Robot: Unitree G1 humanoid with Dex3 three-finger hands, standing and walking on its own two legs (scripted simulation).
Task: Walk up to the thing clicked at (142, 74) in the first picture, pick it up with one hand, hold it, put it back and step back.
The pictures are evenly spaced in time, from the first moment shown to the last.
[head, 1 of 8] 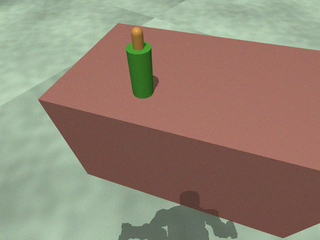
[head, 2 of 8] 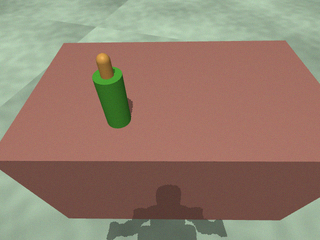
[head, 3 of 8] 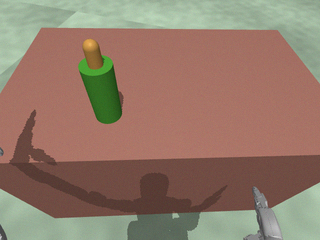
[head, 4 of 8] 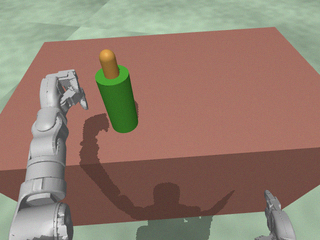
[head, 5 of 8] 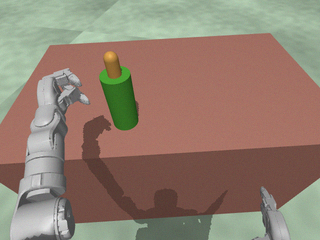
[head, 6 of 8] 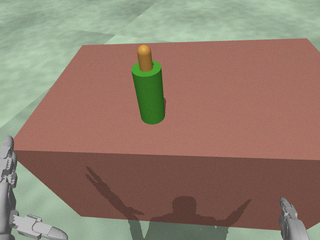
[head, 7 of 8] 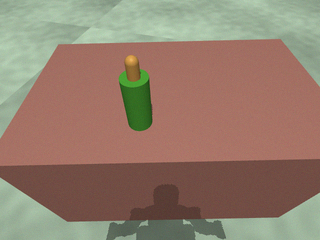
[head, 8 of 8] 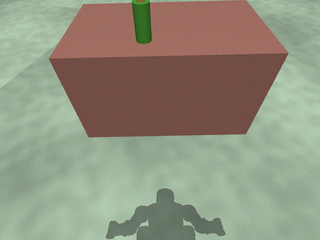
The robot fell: no
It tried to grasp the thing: yes
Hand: left
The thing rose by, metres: 0.00
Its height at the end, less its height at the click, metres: +0.00
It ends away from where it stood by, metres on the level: 0.09
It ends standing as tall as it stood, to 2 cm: yes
